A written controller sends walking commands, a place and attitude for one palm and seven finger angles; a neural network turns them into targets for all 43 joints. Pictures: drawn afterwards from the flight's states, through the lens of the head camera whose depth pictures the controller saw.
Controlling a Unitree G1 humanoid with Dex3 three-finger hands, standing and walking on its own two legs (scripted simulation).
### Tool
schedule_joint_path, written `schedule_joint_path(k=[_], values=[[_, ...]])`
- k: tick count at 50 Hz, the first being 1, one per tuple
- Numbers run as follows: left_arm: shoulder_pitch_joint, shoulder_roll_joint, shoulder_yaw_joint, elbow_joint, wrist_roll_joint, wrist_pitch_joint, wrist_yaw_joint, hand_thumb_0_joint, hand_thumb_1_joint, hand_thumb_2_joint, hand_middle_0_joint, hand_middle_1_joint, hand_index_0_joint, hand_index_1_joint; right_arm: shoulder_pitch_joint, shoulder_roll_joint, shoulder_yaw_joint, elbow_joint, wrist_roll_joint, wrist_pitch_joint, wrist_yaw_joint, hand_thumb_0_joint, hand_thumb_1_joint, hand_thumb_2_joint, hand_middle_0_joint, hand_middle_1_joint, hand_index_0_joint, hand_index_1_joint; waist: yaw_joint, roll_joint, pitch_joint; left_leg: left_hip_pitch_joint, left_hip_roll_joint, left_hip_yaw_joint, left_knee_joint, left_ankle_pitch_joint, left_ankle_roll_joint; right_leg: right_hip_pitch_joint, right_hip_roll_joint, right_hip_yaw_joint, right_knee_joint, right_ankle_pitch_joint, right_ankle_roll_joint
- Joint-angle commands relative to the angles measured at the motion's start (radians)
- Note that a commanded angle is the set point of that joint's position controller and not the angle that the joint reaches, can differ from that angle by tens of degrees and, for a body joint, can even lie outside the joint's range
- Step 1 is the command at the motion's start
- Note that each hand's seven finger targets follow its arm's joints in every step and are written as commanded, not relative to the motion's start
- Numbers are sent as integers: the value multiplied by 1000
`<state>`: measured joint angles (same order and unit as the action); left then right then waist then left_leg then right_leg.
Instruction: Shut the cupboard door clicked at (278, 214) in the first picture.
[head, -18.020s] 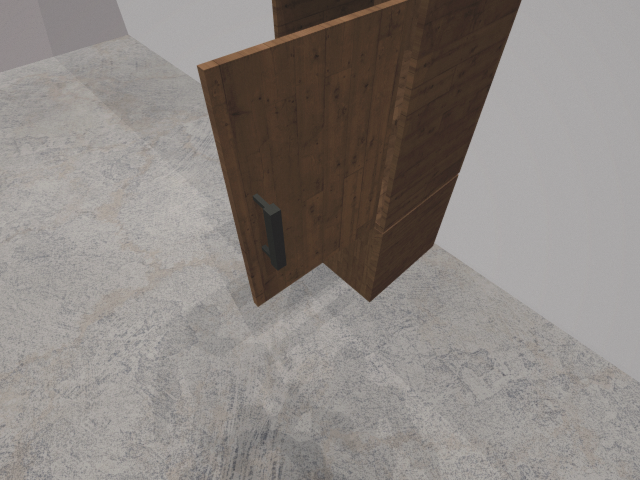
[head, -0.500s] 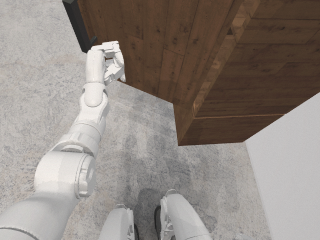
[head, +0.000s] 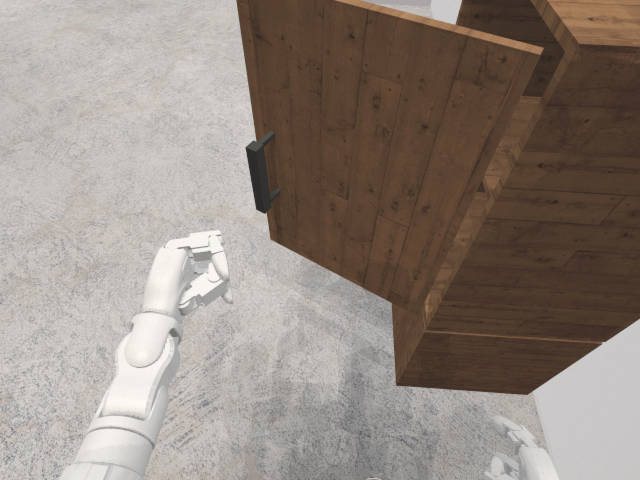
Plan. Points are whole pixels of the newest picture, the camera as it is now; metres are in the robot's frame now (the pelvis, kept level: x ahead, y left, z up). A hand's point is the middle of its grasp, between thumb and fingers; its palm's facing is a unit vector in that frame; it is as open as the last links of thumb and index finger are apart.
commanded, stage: draw the hand back to the body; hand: left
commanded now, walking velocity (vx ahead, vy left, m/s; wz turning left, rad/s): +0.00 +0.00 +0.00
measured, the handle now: (266, 173) +0.65 +0.12 -0.04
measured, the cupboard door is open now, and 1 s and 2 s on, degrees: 62 62 62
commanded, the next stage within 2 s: step back with the hand held close in 1.00 s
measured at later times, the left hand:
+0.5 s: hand (30, 322) +0.24 +0.26 +0.16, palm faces +0.34 -0.87 -0.35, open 5.2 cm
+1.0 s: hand out of the picture +0.19 +0.29 +0.19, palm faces +0.46 -0.80 -0.38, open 7.4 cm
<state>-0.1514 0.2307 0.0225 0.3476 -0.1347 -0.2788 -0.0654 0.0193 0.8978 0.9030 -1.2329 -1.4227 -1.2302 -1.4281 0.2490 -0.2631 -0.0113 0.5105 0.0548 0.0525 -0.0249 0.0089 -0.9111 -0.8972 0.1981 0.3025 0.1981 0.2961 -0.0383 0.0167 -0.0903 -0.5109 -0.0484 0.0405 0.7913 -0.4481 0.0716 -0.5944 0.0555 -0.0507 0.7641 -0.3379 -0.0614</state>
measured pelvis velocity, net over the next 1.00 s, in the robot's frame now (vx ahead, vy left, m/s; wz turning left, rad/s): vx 0.00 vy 0.02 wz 0.02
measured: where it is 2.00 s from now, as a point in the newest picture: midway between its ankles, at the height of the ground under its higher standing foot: outside the picture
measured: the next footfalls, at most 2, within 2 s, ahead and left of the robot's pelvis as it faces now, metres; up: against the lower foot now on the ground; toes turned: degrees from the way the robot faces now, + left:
none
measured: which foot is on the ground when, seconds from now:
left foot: down 0.00-1.00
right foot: down 0.00-1.00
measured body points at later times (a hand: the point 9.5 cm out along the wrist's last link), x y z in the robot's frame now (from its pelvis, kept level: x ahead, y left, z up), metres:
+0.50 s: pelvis +0.03 +0.03 +0.03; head +0.02 +0.01 +0.48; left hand +0.21 +0.31 +0.18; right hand +0.22 -0.17 -0.05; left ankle -0.03 +0.07 -0.71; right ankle +0.02 -0.08 -0.71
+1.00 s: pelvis +0.00 +0.02 +0.03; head -0.02 +0.01 +0.48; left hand +0.16 +0.33 +0.21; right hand +0.19 -0.19 -0.05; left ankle -0.03 +0.07 -0.71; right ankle +0.02 -0.08 -0.71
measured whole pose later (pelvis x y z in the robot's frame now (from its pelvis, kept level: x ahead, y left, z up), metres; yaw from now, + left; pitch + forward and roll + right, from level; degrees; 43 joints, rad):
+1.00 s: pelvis +0.00 +0.02 +0.03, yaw +1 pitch -4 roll -1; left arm 0.45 0.35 0.33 -0.38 -0.07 -0.09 0.10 0.02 0.89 0.90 -0.22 -0.30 -0.21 -0.31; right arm 0.21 -0.22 0.02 0.63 0.01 -0.11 -0.06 0.01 -0.91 -0.90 0.20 0.30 0.20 0.30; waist 0.06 0.07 -0.01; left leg -0.07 -0.08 0.02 0.44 -0.30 0.09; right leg -0.15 0.04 -0.05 0.41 -0.20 -0.03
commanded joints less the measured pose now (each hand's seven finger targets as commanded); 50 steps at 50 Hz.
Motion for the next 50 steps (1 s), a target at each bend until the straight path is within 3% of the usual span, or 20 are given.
schedule_joint_path(k=[1,3,5,12,16,19,22,25,31,32,34,38,44,47,50], values=[[-156,141,38,-368,42,50,104,0,900,900,-1025,-1200,-1025,-1200,-90,-70,-8,-148,2,-32,-46,0,-900,-900,200,300,200,300,25,-28,-182,105,57,-65,-238,281,-37,385,-71,98,-192,250,36],[-120,146,48,-427,54,82,124,0,900,900,-970,-1140,-970,-1140,-107,-64,1,-143,-1,-34,-59,0,-900,-900,200,300,200,300,30,-17,-174,167,60,-68,-274,318,-40,426,-71,86,-220,279,32],[-91,163,65,-490,60,111,134,0,900,900,-915,-1080,-915,-1080,-118,-58,9,-136,-2,-44,-67,0,-900,-900,200,300,200,300,37,43,-157,234,63,-69,-303,391,-47,454,-73,77,-245,327,28],[116,151,85,-667,69,174,146,0,900,900,-723,-870,-723,-870,-136,-59,25,-126,-25,-89,-54,0,-900,-900,200,300,200,300,53,50,-86,388,91,-101,-388,622,-91,498,-62,38,-327,389,26],[239,186,151,-758,74,190,154,0,900,900,-613,-750,-613,-750,-140,-60,25,-116,-36,-110,-39,0,-900,-900,200,300,200,300,64,67,-71,420,98,-105,-405,710,-109,534,-60,31,-352,414,26],[333,233,230,-801,71,196,161,0,900,900,-530,-660,-530,-660,-148,-66,21,-109,-42,-117,-34,0,-900,-900,200,300,200,300,78,30,-60,398,96,-104,-414,702,-110,570,-59,32,-366,419,26],[365,258,281,-895,70,187,168,0,900,900,-447,-570,-447,-570,-159,-61,17,-108,-43,-132,-31,0,-900,-900,200,300,200,300,86,78,-71,411,98,-111,-418,714,-116,576,-61,32,-365,410,29],[433,298,349,-950,67,178,178,0,900,900,-365,-480,-365,-480,-159,-61,11,-96,-43,-152,-28,0,-900,-900,200,300,200,300,95,82,-75,400,98,-116,-417,724,-123,592,-62,30,-362,409,29],[560,360,484,-986,55,151,187,0,900,900,-200,-300,-200,-300,-157,-69,-7,-71,-39,-182,-26,0,-900,-900,200,300,200,300,110,72,-25,355,107,-129,-432,653,-129,573,-61,27,-361,356,32],[573,306,438,-940,59,152,183,0,900,900,-200,-300,-200,-300,-156,-70,-7,-61,-40,-185,-26,0,-900,-900,200,300,200,300,100,59,24,341,103,-119,-437,614,-124,540,-62,27,-367,331,33],[541,260,385,-913,63,148,178,0,900,900,-200,-300,-200,-300,-154,-84,-15,-54,-37,-189,-25,0,-900,-900,200,300,200,300,84,32,72,335,110,-131,-453,524,-116,493,-64,25,-380,260,36],[491,289,397,-919,73,126,190,0,900,900,-200,-300,-200,-300,-155,-88,-18,-51,-38,-202,-32,0,-900,-900,200,300,200,300,88,30,59,320,103,-147,-473,362,-103,491,-61,31,-373,188,35],[487,344,450,-960,72,113,197,0,900,900,-200,-300,-200,-300,-171,-80,-10,-45,-42,-223,-41,0,-900,-900,200,300,200,300,106,87,40,282,89,-137,-481,336,-100,556,-59,42,-375,200,25],[490,325,439,-959,70,112,196,0,900,900,-200,-300,-200,-300,-173,-71,-6,-45,-41,-226,-39,0,-900,-900,200,300,200,300,102,110,61,282,86,-127,-480,330,-98,543,-59,45,-381,194,24],[512,312,436,-927,66,115,191,0,900,900,-200,-300,-200,-300,-170,-71,-7,-45,-40,-224,-38,0,-900,-900,200,300,200,300,100,82,85,276,86,-117,-480,331,-95,535,-58,48,-391,192,23]])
